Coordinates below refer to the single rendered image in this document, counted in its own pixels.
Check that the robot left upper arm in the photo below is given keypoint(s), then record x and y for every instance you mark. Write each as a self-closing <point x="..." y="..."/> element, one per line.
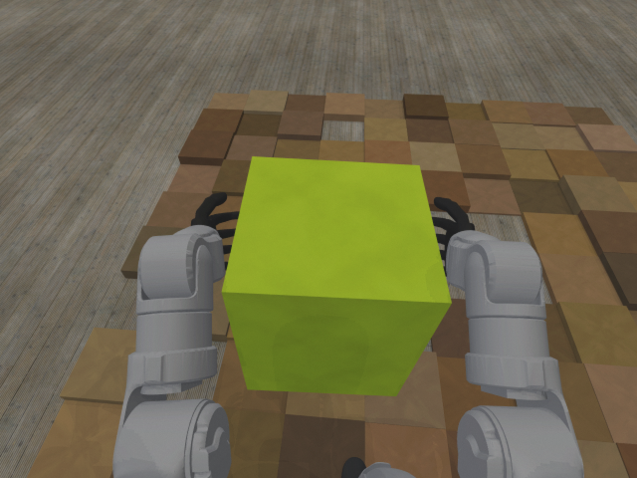
<point x="186" y="438"/>

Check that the robot right foot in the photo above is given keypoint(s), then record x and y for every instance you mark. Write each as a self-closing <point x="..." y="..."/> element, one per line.
<point x="352" y="468"/>

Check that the robot left hand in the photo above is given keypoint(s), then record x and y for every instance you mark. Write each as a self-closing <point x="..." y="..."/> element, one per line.
<point x="202" y="218"/>

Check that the robot right hand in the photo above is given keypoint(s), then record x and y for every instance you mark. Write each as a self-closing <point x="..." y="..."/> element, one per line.
<point x="456" y="212"/>

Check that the robot left forearm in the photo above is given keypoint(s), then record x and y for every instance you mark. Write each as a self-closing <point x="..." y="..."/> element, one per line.
<point x="174" y="298"/>

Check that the robot right upper arm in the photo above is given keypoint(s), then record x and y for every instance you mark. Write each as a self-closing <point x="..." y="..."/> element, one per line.
<point x="515" y="442"/>

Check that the carton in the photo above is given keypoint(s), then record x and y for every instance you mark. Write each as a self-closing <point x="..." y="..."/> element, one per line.
<point x="335" y="282"/>

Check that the robot right forearm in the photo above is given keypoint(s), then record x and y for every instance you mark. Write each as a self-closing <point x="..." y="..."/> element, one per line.
<point x="509" y="354"/>

